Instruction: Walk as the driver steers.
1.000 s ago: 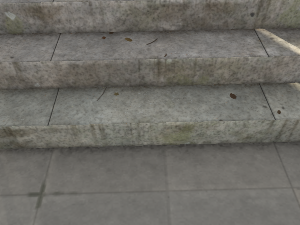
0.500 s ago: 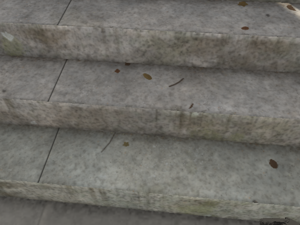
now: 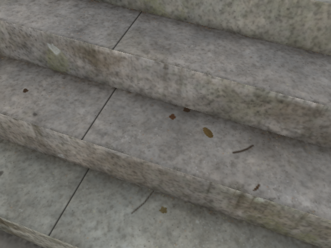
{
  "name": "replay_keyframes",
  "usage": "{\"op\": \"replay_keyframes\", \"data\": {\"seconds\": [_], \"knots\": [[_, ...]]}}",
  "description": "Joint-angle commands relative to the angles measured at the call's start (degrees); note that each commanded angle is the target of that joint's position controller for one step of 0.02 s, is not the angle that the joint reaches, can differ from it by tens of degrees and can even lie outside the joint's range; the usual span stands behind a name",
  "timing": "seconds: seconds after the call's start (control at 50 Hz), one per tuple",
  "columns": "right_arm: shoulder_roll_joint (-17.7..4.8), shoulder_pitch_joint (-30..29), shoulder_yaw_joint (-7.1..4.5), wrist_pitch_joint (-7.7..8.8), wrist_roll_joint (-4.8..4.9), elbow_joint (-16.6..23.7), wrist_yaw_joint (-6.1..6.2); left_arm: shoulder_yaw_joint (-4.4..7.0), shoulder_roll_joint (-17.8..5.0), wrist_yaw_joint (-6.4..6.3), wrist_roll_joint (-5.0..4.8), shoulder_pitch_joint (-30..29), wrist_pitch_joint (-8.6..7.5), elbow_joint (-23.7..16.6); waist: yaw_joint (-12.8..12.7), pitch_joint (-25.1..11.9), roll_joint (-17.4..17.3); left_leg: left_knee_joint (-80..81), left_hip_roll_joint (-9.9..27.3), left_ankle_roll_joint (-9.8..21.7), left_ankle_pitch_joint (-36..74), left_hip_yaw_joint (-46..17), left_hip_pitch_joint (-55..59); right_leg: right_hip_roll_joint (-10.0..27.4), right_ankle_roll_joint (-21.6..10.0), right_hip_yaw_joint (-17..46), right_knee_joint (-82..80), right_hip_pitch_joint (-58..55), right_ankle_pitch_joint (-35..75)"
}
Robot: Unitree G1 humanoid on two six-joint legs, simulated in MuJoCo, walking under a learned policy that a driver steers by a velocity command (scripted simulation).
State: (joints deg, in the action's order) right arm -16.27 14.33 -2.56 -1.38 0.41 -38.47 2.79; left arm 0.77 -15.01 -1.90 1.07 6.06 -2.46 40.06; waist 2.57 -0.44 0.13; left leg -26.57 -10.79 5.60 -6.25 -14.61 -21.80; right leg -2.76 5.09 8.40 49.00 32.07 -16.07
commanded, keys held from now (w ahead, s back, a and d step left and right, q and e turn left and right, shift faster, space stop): w+q+shift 0.32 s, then w+e+shift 0.68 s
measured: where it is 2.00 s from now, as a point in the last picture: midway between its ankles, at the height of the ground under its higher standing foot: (190, 44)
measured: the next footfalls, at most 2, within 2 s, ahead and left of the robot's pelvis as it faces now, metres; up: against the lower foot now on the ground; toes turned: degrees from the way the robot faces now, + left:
right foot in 0.10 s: +0.10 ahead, -0.14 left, +0.00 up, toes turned +11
left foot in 0.56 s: +0.31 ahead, +0.20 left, +0.00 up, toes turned +22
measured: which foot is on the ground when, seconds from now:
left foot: down 0.00-0.10, up 0.12-0.54, down 0.56-0.92, up 0.94-1.00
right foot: up 0.00-0.08, down 0.10-0.54, up 0.56-0.90, down 0.92-1.00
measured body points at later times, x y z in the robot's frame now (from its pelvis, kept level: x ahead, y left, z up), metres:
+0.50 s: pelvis +0.20 +0.02 -0.01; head +0.25 +0.02 +0.44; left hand +0.05 +0.23 -0.13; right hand +0.52 -0.04 -0.07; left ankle +0.27 +0.20 -0.68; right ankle +0.07 -0.15 -0.73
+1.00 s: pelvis +0.45 +0.10 +0.08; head +0.43 +0.09 +0.53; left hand +0.55 +0.37 +0.00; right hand +0.68 -0.12 +0.01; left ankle +0.32 +0.23 -0.48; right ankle +0.43 +0.04 -0.55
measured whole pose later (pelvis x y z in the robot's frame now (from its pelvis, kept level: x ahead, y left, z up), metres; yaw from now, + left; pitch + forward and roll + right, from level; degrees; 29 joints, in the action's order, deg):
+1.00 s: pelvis +0.45 +0.10 +0.08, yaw +3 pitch +0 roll +0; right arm -15.4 5.9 -1.2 4.0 -1.9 -39.5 -0.9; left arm 0.0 -14.6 1.3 1.6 16.6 -2.3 35.5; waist -5.1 -4.3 -1.7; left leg -87.0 1.3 7.2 -10.8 -1.1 -26.3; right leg -8.0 -6.8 -0.2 70.9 31.2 -41.1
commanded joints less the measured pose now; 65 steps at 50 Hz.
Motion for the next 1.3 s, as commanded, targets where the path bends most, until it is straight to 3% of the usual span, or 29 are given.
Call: {"op": "replay_keyframes", "data": {"seconds": [0.02, 0.1, 0.14, 0.16, 0.2, 0.3, 0.42, 0.48, 0.52, 0.54, 0.56, 0.58, 0.62, 0.68, 0.7, 0.76, 0.8, 0.84, 0.9, 0.92, 0.96, 1.0, 1.04, 1.12, 1.2, 1.22, 1.26, 1.28, 1.3], "knots": [[-5.41, -4.73, -1.33, 0.36, 0.17, 6.56, 0.02, 0.63, -2.99, 0.19, -0.49, -0.99, -1.53, -4.82, -1.92, -3.27, -9.86, 10.15, 11.66, 5.38, -29.31, -18.3, -1.33, -1.86, -0.38, -3.89, -6.69, -11.21, -0.79], [-2.03, -4.06, -0.93, 0.23, 1.71, 7.9, -0.76, 3.0, -5.57, -0.1, -1.89, 7.48, -3.07, -2.55, -5.06, -0.48, -4.82, -6.26, 6.34, 0.99, -31.85, -14.2, -8.65, 5.47, -4.24, -2.65, -29.74, -30.88, 6.17], [1.1, -2.65, -0.05, 2.64, 3.5, 13.59, -2.16, 4.39, -12.01, 1.4, 2.89, 9.66, -3.9, -3.48, -1.45, -2.62, 17.75, -41.34, 3.19, -3.16, -27.52, -0.52, -33.06, 29.54, -15.02, 26.93, -30.12, -38.21, 7.27], [-3.0, -3.15, -0.64, 2.75, 2.56, 12.38, -2.33, 4.29, -8.92, 1.27, 1.9, 7.72, -4.29, -4.94, -2.29, -1.24, 11.54, -53.45, 10.41, -5.2, -23.07, 2.49, -37.62, 31.36, -17.5, 26.98, -32.23, -36.99, -6.89], [-3.82, -5.12, -1.07, 2.65, 1.22, 11.58, -2.66, 3.34, -5.91, 0.73, 0.34, 10.29, -4.01, -5.53, -5.16, 1.94, 3.52, -61.64, 11.68, -5.96, -14.63, 5.09, -43.75, 22.89, -13.11, 15.3, -31.82, -38.22, -8.88], [0.43, -11.09, 0.33, 2.75, 0.83, 13.19, -3.96, 2.14, -3.85, -0.09, 2.09, 16.12, -3.47, -0.34, -6.43, 6.41, 5.13, -70.78, 14.6, -8.35, -3.65, 11.48, -42.71, 14.77, -9.55, -6.9, -31.05, -26.21, 15.22], [4.76, -20.34, 1.85, 3.47, 1.21, 15.49, -5.17, 2.5, -7.4, -0.96, 0.08, 19.52, -3.15, 2.79, -6.6, 3.81, 5.71, -35.11, 12.95, -6.41, -3.08, 17.4, -26.32, 17.82, -12.88, -7.46, -38.45, -29.53, 34.39], [1.83, -16.35, 0.01, 4.56, 0.34, 14.66, -5.02, 3.12, -10.93, -1.01, -0.47, 15.41, -2.74, 3.62, -0.38, 0.07, 10.88, -21.91, 6.94, -3.16, -8.38, 22.49, -8.51, 18.48, -14.81, -9.78, -31.05, -36.43, 86.27], [-4.81, -1.93, -3.72, 4.63, 0.19, 12.13, -4.27, 4.71, -14.5, -1.09, -2.2, 12.75, -2.2, 3.94, 8.4, -6.77, 14.91, -1.32, 10.52, 0.92, 5.2, 15.28, 9.26, 19.38, -13.95, -6.32, -17.36, -37.44, 89.8], [-7.18, 9.5, -5.36, 4.17, -0.19, 7.02, -3.8, 4.14, -11.29, -0.93, -3.34, 8.15, -2.34, 2.6, 14.25, -9.12, 14.33, 9.32, 12.87, 1.45, 17.62, 13.31, 24.2, 15.97, -12.6, -6.44, -4.63, -28.62, 77.73], [-8.65, 19.95, -5.7, 3.61, -1.18, 0.02, -3.91, 1.9, -1.6, -0.46, -2.79, 2.07, -3.08, -1.53, 14.32, -9.93, 3.29, 4.21, 21.76, 0.68, 31.29, 5.72, 44.4, 5.67, -8.92, -7.07, 25.96, -3.1, 12.78], [-8.74, 15.37, -3.52, 3.76, -4.87, 0.7, -4.09, -0.67, 9.09, 0.25, -2.89, 8.83, -4.91, -1.09, 5.9, -13.86, -14.94, -14.1, 29.99, 3.05, 66.25, -1.82, 47.44, -0.72, -9.4, 0.22, 60.14, 16.05, -19.94], [-5.6, 18.7, -3.23, 3.6, -5.88, -4.12, -5.04, 1.25, 1.98, 0.48, -6.09, 9.61, -5.71, -2.04, 6.61, -18.46, -9.96, -1.29, 36.55, 12.67, 30.33, -7.58, 47.59, -0.17, -8.51, -0.71, 83.34, 35.83, -16.35], [6.63, 8.07, 1.56, 3.27, -1.84, -10.32, -4.49, -4.98, 15.86, 2.31, -3.96, -0.88, -1.41, -11.27, -2.03, 0.5, -6.71, 9.2, 34.23, 4.24, -12.13, -1.65, 23.26, 4.2, -10.88, -2.1, 107.15, 53.3, -15.43], [7.1, 5.23, 2.47, 3.68, -1.52, -12.12, -3.89, -5.33, 15.35, 3.37, -4.35, 0.83, -0.45, -12.51, -6.31, 2.91, -6.86, 11.87, 34.33, 1.87, -12.22, 2.5, 14.84, 5.1, -11.59, 0.23, 106.93, 52.8, -13.08], [1.66, -12.94, 3.9, 4.42, -5.39, -8.93, -3.91, -4.03, 5.01, 2.21, -3.82, 1.24, 1.72, -15.29, -15.4, 4.66, -6.83, 22.08, 25.38, -1.0, -0.97, 23.86, -19.06, 3.57, -7.82, -6.07, 78.49, 26.81, 4.87], [-1.46, -13.24, 3.99, 6.41, -4.24, -9.15, -3.14, -3.77, 3.77, 0.57, -2.48, 2.18, 2.52, -13.85, -14.93, 1.38, -5.39, 21.42, 21.86, 0.05, 19.93, 31.22, -18.09, 2.49, -7.45, -11.07, 70.05, 15.75, 10.44], [-10.67, -11.38, 1.93, 5.97, -2.26, -8.88, -2.32, -2.37, 0.08, 0.9, -1.77, 9.15, 1.52, -11.23, -19.26, -11.47, -6.66, 14.95, 20.61, 1.4, 76.14, 35.69, -4.42, -0.35, -9.12, -17.0, 53.52, -5.05, 6.03], [-21.17, -9.65, -2.55, 3.37, -2.81, -4.88, -1.0, 1.65, -7.59, 0.89, -1.94, 14.18, 2.28, -10.26, -18.75, -19.95, -11.71, -7.43, 29.93, 9.0, 118.08, 27.63, 23.86, -3.71, -9.19, -17.43, 28.82, -11.43, -25.67], [-17.92, -14.73, -2.4, 2.9, -1.63, -1.67, -1.32, 2.43, -8.31, 2.01, -1.93, 17.15, 2.65, -9.4, -19.56, -14.81, -10.06, -21.61, 30.48, 10.48, 103.15, 24.89, 22.99, -3.59, -12.32, -11.59, 6.37, -13.27, -21.8], [0.12, -18.82, 0.5, 7.21, -2.78, 10.43, -2.64, 2.09, -10.78, 3.24, 1.16, 12.71, 0.27, -7.28, -6.77, 4.47, 26.4, -77.67, 2.55, 1.09, -14.1, 11.73, -21.66, 1.15, -26.28, 29.51, -16.23, -14.86, 33.98], [6.94, -25.29, 3.52, 11.35, -1.69, 19.19, -5.99, -2.53, 2.64, 4.48, 1.53, 18.84, -2.19, -2.93, -4.8, 6.82, 11.83, -103.68, 1.49, 1.44, -21.88, 7.11, -44.05, 6.11, -25.57, 43.56, -22.59, -14.78, 8.13], [11.92, -20.55, 7.18, 11.1, -4.23, 18.84, -6.42, -1.36, 2.6, 4.55, -3.12, 21.24, -1.09, 1.2, -1.29, 8.86, -1.26, -101.45, 4.61, -2.02, -23.95, 11.52, -53.19, 4.84, -22.07, 31.53, -21.22, -18.67, 7.25], [9.38, -25.32, 8.29, 10.47, -5.12, 21.76, -5.27, -0.09, -0.87, 1.19, -2.43, 14.7, -2.02, 1.08, -0.65, 6.74, 0.87, -87.23, 8.41, -3.95, -23.66, 17.69, -39.88, 4.94, -22.1, 25.77, -33.27, -4.46, 12.45], [10.83, -37.08, 10.09, 10.25, -5.55, 30.67, -3.83, 1.05, -3.02, -0.63, -5.59, 25.59, 0.74, 6.1, -4.16, 0.29, -3.42, -56.46, 13.47, -3.4, -24.9, 18.98, -32.93, 5.76, -17.41, 19.4, -37.22, -14.51, 19.81], [11.43, -34.29, 10.1, 10.26, -4.76, 31.93, -3.65, 1.34, -5.81, -1.68, -5.34, 24.85, 0.48, 5.67, -0.27, -8.89, -0.14, -42.63, 9.46, -2.77, -29.65, 24.8, -1.35, 5.77, -17.47, 17.54, -41.92, -0.97, 42.29], [-3.57, -1.93, 0.69, 9.51, -0.14, 21.72, -2.15, 3.72, -14.69, -0.13, -1.57, 12.88, -2.69, 3.71, 17.87, -27.75, 11.21, -36.92, 6.66, -2.13, -24.67, 15.95, 29.85, 6.42, -16.75, 15.79, -18.42, -6.22, 92.14], [-12.81, 13.11, -2.6, 9.72, -2.02, 14.52, -0.97, 3.99, -11.26, 1.24, -2.8, 6.27, -4.28, -1.18, 19.35, -37.33, -12.04, -20.27, 19.49, 6.02, -49.46, -18.72, 42.77, -0.26, -15.2, 14.08, 10.52, 6.83, 81.19], [-14.32, 13.85, -2.36, 9.08, -1.77, 12.02, -0.08, 2.11, -4.41, 3.59, -0.01, 7.63, -5.55, -3.27, 12.33, -40.71, -34.36, 4.27, 30.68, 9.74, -57.96, -50.33, 43.7, -5.22, -13.98, 12.35, 34.63, 11.39, 13.9]]}}
Over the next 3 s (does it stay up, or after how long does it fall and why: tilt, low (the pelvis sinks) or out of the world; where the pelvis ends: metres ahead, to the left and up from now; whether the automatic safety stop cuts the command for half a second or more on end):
stays up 1.63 -0.51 0.98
